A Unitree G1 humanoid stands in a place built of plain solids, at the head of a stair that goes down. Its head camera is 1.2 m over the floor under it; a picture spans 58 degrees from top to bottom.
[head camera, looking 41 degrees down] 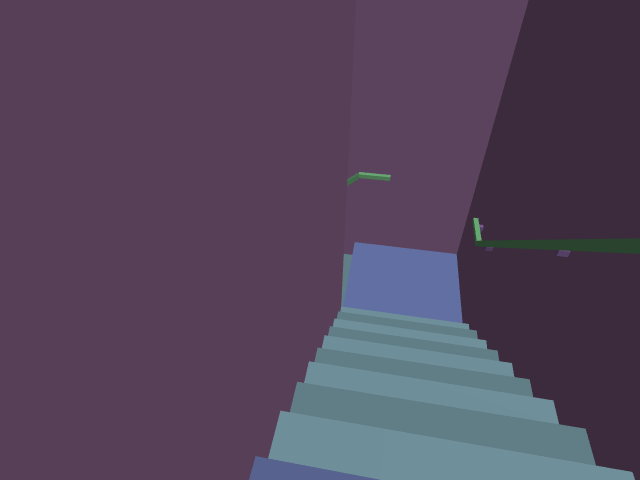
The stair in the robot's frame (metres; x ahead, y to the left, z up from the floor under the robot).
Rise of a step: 0.20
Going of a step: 0.23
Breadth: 1.10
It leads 10 degrees to the right of straight ahead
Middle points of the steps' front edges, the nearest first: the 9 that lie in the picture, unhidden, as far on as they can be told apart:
0.63 -0.41 -0.19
0.85 -0.45 -0.39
1.08 -0.49 -0.59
1.30 -0.53 -0.79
1.52 -0.57 -0.98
1.74 -0.61 -1.18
1.97 -0.65 -1.37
2.20 -0.69 -1.57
2.42 -0.73 -1.77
